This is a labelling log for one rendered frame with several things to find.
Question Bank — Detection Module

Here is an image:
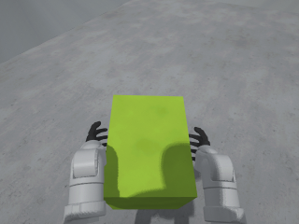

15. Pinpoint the robot right forearm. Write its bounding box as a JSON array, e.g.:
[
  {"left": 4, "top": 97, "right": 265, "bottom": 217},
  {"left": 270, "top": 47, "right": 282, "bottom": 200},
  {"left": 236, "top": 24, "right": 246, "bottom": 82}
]
[{"left": 194, "top": 145, "right": 248, "bottom": 224}]

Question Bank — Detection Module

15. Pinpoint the carton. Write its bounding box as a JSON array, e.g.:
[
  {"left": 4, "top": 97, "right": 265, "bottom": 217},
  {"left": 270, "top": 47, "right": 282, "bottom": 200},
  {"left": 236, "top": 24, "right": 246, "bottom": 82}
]
[{"left": 103, "top": 94, "right": 198, "bottom": 210}]

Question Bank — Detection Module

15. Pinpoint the robot left forearm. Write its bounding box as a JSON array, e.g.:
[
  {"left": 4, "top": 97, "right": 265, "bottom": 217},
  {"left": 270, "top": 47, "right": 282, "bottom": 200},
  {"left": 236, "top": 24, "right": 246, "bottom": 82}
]
[{"left": 63, "top": 140, "right": 107, "bottom": 224}]

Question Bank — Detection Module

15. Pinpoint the robot right hand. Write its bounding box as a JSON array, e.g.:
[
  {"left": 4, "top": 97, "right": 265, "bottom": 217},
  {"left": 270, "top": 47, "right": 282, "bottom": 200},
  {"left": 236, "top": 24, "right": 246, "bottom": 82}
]
[{"left": 189, "top": 127, "right": 210, "bottom": 161}]

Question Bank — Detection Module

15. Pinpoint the robot left hand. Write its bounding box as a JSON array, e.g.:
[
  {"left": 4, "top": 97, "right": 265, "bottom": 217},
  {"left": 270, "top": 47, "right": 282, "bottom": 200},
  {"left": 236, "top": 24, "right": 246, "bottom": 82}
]
[{"left": 85, "top": 121, "right": 108, "bottom": 147}]

